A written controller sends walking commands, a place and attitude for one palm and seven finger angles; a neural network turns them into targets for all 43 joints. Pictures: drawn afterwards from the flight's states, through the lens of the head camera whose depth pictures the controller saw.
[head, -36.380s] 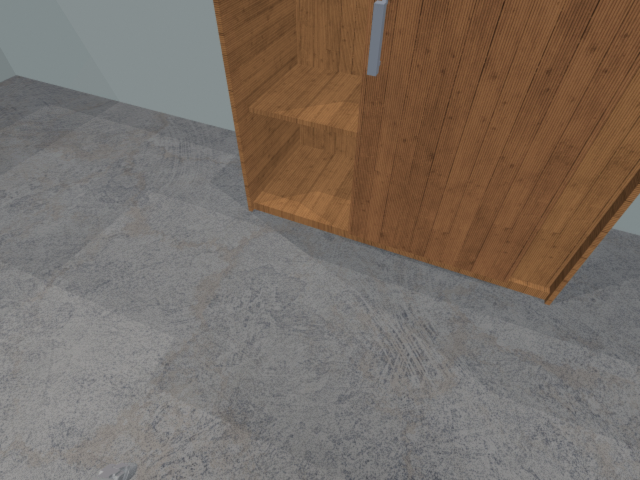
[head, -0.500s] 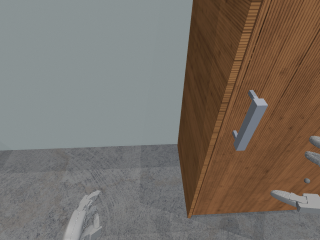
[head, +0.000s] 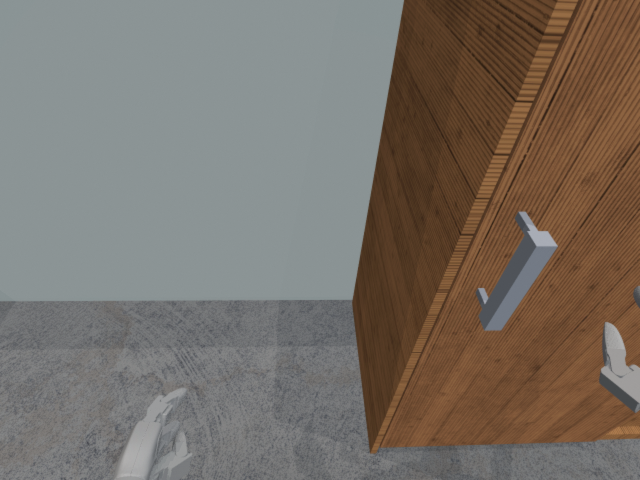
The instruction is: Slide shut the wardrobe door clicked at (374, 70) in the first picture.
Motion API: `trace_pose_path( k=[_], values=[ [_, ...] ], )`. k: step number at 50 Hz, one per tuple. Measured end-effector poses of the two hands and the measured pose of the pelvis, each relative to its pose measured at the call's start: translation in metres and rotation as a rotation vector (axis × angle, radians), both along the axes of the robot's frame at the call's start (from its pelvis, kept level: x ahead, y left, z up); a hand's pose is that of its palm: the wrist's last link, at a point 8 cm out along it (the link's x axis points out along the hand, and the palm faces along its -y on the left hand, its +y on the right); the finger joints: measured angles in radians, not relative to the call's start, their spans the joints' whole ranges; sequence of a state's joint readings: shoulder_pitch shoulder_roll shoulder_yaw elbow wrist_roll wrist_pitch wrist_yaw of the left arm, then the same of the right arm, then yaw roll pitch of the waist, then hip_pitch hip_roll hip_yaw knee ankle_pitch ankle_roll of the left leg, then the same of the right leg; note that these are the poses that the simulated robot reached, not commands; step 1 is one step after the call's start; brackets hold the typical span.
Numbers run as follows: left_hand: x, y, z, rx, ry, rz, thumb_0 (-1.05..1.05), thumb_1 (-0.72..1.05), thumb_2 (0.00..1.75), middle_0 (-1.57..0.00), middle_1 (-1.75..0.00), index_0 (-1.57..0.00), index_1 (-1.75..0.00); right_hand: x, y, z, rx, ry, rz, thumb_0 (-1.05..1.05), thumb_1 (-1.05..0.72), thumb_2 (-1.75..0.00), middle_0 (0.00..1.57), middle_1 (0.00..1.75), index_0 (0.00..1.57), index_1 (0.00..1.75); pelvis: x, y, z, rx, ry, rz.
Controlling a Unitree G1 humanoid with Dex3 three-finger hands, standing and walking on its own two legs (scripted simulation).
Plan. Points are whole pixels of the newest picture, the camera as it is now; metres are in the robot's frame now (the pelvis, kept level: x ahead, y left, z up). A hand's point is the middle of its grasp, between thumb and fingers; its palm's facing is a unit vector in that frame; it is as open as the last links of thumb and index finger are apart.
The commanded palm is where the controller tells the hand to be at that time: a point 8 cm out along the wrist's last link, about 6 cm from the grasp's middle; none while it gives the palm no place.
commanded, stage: draw the hand back to the body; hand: right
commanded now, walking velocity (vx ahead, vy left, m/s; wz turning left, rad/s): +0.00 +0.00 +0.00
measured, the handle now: (506, 273) +0.36 -0.26 +0.09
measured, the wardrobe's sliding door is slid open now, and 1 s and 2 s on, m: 0.00 0.00 0.00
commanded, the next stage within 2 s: step back with the hand held close in 0.34 s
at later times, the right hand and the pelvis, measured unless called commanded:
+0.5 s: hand (606, 381) +0.17 -0.25 +0.16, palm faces +0.48 +0.79 -0.38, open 7.4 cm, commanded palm +0.12 -0.28 +0.18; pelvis -0.02 +0.02 +0.00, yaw +0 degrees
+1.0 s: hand out of the picture +0.13 -0.29 +0.16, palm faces +0.49 +0.73 -0.47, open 7.4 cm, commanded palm +0.07 -0.32 +0.18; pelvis -0.07 -0.02 -0.02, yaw +0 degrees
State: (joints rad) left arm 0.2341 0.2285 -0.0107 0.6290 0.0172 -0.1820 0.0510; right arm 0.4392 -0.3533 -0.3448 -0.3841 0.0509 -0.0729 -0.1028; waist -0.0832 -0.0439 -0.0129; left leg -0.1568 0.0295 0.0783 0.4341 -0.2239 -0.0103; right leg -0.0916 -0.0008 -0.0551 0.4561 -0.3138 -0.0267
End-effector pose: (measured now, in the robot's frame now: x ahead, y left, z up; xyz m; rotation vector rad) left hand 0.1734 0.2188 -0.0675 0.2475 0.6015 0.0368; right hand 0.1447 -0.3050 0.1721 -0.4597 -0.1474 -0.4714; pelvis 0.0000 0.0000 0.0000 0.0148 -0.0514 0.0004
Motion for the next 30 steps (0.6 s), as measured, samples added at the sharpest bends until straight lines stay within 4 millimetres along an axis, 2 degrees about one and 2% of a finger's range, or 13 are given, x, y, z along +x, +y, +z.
trace_pose_path(
  k=[10, 24, 30],
  values=[
    [-0.001, 0.01, -0.001, -0.007, 0.009, 0.004, 0.01, 0.9, 0.9, -0.2, -0.3, -0.2, -0.3, -0.008, 0.013, -0.008, 0.031, 0.028, -0.017, 0.01, -0.85, -0.88, 0.21, 0.32, 0.21, 0.32, -0.004, 0.013, 0.001, -0.004, -0.012, -0.001],
    [-0.014, 0.015, -0.003, -0.018, 0.003, 0.018, 0.01, 0.9, 0.9, -0.2, -0.3, -0.2, -0.3, -0.017, 0.02, -0.001, 0.021, -0.005, -0.012, 0.02, -0.89, -0.9, 0.21, 0.3, 0.21, 0.3, -0.015, 0.02, 0.002, -0.006, -0.039, -0.001],
    [-0.026, 0.019, -0.002, 0.006, 0.045, 0.042, 0.01, 0.9, 0.9, -0.2, -0.3, -0.2, -0.3, -0.01, 0.014, 0.007, -0.043, -0.056, 0.023, 0.02, -0.89, -0.9, 0.21, 0.3, 0.21, 0.3, -0.025, 0.014, -0.001, 0.009, 0.02, 0.009]
  ],
)
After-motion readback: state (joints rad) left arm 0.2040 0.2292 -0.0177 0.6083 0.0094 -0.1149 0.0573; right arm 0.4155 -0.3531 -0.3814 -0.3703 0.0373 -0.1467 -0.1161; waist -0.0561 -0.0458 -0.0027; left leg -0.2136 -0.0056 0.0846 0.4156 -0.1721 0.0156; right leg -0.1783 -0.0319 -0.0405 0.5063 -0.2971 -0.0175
